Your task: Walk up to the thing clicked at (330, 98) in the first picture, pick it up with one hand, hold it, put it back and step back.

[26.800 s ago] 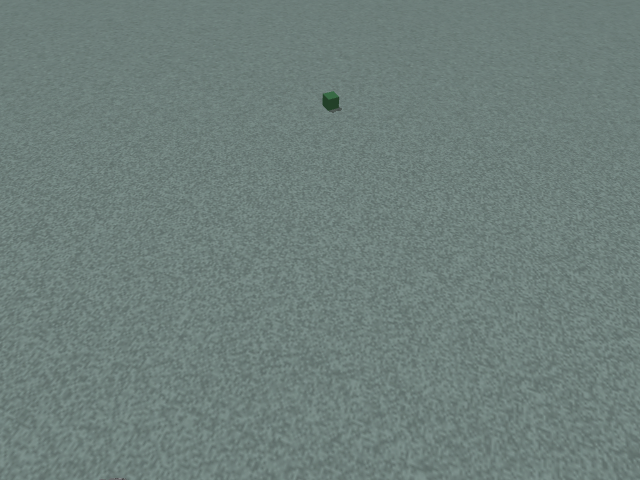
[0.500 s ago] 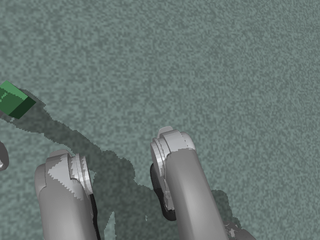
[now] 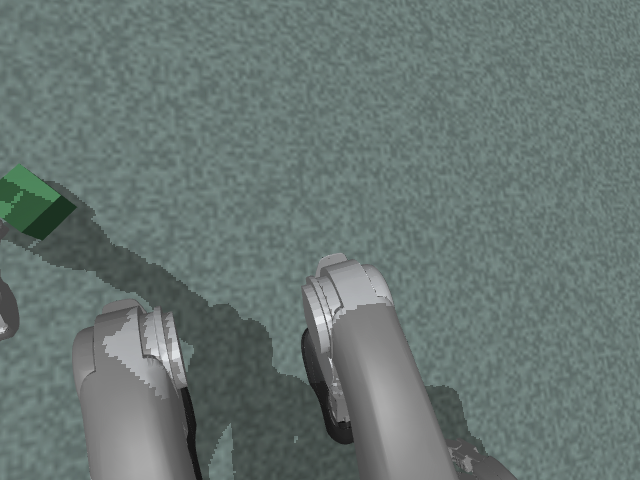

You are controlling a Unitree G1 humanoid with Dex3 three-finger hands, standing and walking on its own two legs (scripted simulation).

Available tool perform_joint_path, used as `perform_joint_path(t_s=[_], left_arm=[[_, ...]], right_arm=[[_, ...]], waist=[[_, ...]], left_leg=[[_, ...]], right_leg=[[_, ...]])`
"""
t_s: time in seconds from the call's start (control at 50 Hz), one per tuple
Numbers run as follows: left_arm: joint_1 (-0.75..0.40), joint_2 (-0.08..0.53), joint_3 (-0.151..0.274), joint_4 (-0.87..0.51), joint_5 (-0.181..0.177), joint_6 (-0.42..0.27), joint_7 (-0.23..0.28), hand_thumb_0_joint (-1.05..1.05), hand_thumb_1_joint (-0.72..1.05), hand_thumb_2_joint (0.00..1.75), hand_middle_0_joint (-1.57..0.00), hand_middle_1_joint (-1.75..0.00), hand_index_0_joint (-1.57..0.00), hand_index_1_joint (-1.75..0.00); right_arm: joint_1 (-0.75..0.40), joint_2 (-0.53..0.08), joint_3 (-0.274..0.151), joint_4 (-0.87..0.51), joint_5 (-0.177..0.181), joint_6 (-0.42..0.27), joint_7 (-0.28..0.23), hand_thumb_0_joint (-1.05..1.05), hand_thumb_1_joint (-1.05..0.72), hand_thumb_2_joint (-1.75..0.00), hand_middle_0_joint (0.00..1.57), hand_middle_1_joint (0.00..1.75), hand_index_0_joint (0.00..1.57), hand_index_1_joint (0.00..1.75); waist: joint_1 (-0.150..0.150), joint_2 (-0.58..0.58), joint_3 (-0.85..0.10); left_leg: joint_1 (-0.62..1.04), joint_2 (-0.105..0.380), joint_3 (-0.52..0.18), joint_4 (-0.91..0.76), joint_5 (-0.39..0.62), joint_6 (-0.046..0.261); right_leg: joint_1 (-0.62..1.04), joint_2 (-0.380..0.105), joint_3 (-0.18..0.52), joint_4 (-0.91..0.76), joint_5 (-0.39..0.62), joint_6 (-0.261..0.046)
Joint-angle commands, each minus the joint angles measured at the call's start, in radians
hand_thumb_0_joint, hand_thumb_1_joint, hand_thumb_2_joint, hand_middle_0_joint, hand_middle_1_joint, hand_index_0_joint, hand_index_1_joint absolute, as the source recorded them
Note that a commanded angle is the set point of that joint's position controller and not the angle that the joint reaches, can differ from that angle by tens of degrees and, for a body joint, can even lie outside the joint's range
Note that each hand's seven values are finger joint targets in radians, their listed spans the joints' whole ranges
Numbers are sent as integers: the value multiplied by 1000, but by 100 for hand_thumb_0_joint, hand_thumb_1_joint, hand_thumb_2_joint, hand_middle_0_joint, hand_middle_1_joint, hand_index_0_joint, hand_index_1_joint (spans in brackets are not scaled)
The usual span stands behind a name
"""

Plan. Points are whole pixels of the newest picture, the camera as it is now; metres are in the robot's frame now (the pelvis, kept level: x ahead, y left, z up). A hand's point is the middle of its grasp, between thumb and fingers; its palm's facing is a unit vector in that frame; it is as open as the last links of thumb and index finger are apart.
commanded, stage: rise first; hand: left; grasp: from above
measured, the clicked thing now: (31, 203) +0.49 +0.30 -0.29
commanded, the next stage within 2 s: approach in 0.08 s
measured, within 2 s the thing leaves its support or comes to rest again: neither
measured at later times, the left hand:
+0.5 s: hand out of the picture +0.49 +0.30 -0.16, palm faces -0.23 -0.33 -0.92, open 13.4 cm
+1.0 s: hand (2, 193) +0.47 +0.29 -0.18, palm faces -0.25 -0.32 -0.91, open 13.4 cm
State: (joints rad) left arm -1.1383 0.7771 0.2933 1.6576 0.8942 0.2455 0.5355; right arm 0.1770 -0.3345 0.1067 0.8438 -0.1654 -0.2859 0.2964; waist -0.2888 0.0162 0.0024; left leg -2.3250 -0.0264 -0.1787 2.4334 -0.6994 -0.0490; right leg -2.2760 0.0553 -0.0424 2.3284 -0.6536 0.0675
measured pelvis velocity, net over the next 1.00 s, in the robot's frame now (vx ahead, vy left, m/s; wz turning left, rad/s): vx -0.01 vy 0.00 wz -0.01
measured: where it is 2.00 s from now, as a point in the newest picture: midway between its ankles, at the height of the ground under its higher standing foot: (261, 431)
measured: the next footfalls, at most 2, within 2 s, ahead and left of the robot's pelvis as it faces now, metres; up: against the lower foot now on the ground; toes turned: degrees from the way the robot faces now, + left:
none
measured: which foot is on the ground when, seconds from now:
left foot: down 0.00-1.00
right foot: down 0.00-1.00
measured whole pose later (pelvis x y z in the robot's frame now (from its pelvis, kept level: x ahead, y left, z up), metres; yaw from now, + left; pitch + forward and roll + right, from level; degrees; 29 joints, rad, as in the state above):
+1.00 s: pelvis -0.01 +0.00 +0.00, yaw -1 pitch +32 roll -8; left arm -1.19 0.80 0.28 1.70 0.88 0.24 0.60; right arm 0.22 -0.33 0.16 0.85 -0.20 -0.31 0.31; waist -0.36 -0.02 0.09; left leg -2.30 -0.01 -0.20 2.42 -0.69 -0.06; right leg -2.27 0.07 -0.06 2.31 -0.63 0.06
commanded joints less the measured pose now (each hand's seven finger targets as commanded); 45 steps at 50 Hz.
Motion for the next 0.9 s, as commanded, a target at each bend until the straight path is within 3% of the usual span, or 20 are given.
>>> perform_joint_path(t_s=[0.0, 0.1, 0.14, 0.18, 0.24, 0.26, 0.32, 0.42, 0.48, 0.5, 0.54, 0.6, 0.62, 0.66, 0.68, 0.74, 0.8, 0.88], left_arm=[[-293, 256, -22, -119, 21, -2, 36, 0, -33, 76, -31, -91, -32, -89], [-306, 255, -18, -142, 25, -2, 45, 0, -32, 76, -33, -88, -34, -88], [-300, 266, -4, -154, 17, -1, 50, 0, -32, 76, -32, -88, -33, -88], [-293, 236, -28, -124, 27, 5, 45, 0, -44, 86, -26, -89, -25, -91], [-354, 238, -28, -142, 30, -1, 60, 0, -46, 88, -24, -94, -23, -95], [-359, 190, -51, -107, 31, 2, 62, 0, -48, 90, -23, -94, -22, -96], [-445, 158, -79, -97, 24, 6, 76, 0, -48, 90, -22, -96, -21, -97], [-523, 157, -93, -30, 38, 30, 108, 0, -50, 93, -22, -98, -21, -99], [-535, 223, -79, -27, 59, 46, 112, 0, -52, 94, -22, -97, -20, -99], [-519, 238, -70, -9, 60, 55, 114, 0, -50, 93, -23, -95, -21, -97], [-465, 239, -66, -3, 68, 70, 112, 0, -50, 92, -23, -95, -21, -97], [-367, 241, -56, 20, 63, 95, 106, 0, -51, 92, -22, -94, -20, -96], [-355, 236, -51, 24, 55, 97, 101, 0, -51, 92, -22, -94, -20, -96], [-334, 268, -31, 12, 37, 95, 97, 0, -50, 91, -22, -95, -20, -96], [-329, 240, -48, 32, 30, 91, 92, 0, -49, 90, -22, -96, -20, -97], [-313, 256, -40, 26, 15, 72, 83, 0, -48, 88, -22, -96, -21, -96], [-355, 258, -42, -22, 12, 27, 82, 0, -46, 89, -23, -94, -22, -95], [-456, 256, -57, -125, 11, -23, 100, 0, -44, 88, -24, -94, -23, -95]], right_arm=[[254, -258, -68, 15, 13, -9, 0, 0, -92, -91, 20, 30, 20, 30], [255, -248, -63, 11, 10, -8, 0, 0, -92, -91, 20, 30, 20, 30], [251, -245, -65, 13, 11, -6, 2, 0, -93, -91, 20, 30, 20, 30], [258, -243, -63, 15, 6, -7, 3, 0, -92, -90, 20, 30, 20, 30], [264, -256, -69, 25, 8, -11, 2, 0, -92, -90, 20, 30, 20, 30], [278, -253, -68, 32, 0, -13, 4, 0, -92, -90, 20, 30, 20, 30], [291, -269, -71, 46, -4, -23, 1, 0, -92, -90, 20, 30, 20, 30], [299, -283, -56, 59, -14, -31, 3, 0, -92, -90, 20, 30, 20, 30], [291, -293, -43, 54, -13, -25, 3, 0, -92, -91, 20, 30, 20, 30], [280, -296, -39, 40, -8, -21, 4, 0, -92, -91, 20, 30, 20, 30], [267, -289, -35, 24, -10, -12, 7, 0, -92, -91, 20, 30, 20, 30], [258, -287, -29, 0, -3, 2, 17, 0, -92, -90, 20, 30, 20, 30], [268, -285, -28, -2, -5, 7, 19, 0, -92, -90, 20, 30, 20, 30], [279, -282, -30, 10, -1, 13, 19, 0, -92, -90, 20, 30, 20, 30], [273, -275, -23, -4, -3, 11, 19, 0, -92, -90, 20, 30, 20, 30], [285, -282, -24, 11, -8, 8, 12, 0, -92, -90, 20, 30, 20, 30], [290, -279, -21, 12, -15, -8, 6, 0, -91, -90, 20, 30, 20, 30], [304, -277, -21, 19, -27, -33, 6, 0, -91, -90, 20, 30, 20, 30]], waist=[[-19, 283, -672], [-22, 302, -689], [-6, 310, -713], [-28, 319, -685], [-42, 321, -679], [-70, 324, -657], [-105, 313, -644], [-126, 359, -650], [-119, 384, -658], [-103, 383, -670], [-94, 387, -684], [-77, 355, -677], [-86, 334, -654], [-78, 296, -644], [-88, 273, -622], [-101, 253, -567], [-124, 260, -567], [-135, 346, -644]], left_leg=[[439, 16, 116, -256, 178, 68], [467, 18, 123, -244, 201, 68], [466, 17, 124, -246, 212, 67], [467, 19, 126, -244, 212, 66], [473, 20, 114, -249, 189, 65], [478, 22, 113, -247, 186, 63], [485, 26, 102, -246, 154, 63], [513, 27, 100, -253, 178, 53], [500, 29, 102, -262, 189, 55], [505, 30, 100, -264, 191, 55], [505, 30, 110, -270, 210, 57], [478, 28, 108, -272, 241, 64], [448, 29, 110, -268, 239, 68], [412, 30, 106, -263, 222, 77], [382, 29, 112, -254, 208, 82], [358, 29, 105, -262, 164, 83], [390, 31, 98, -248, 139, 81], [478, 36, 106, -242, 155, 67]], right_leg=[[383, 10, -128, -218, 176, -94], [394, 10, -120, -223, 203, -93], [406, 8, -119, -217, 212, -94], [393, 9, -120, -216, 213, -95], [363, 8, -129, -217, 193, -96], [355, 11, -131, -221, 195, -97], [332, 13, -140, -235, 171, -95], [337, 10, -145, -233, 195, -97], [360, 13, -144, -227, 205, -97], [367, 13, -145, -226, 205, -98], [402, 17, -138, -232, 222, -97], [420, 21, -140, -230, 249, -93], [433, 22, -138, -233, 250, -90], [448, 24, -134, -240, 236, -85], [454, 26, -127, -249, 231, -81], [433, 27, -131, -254, 182, -82], [424, 24, -135, -258, 158, -82], [458, 22, -137, -260, 184, -85]])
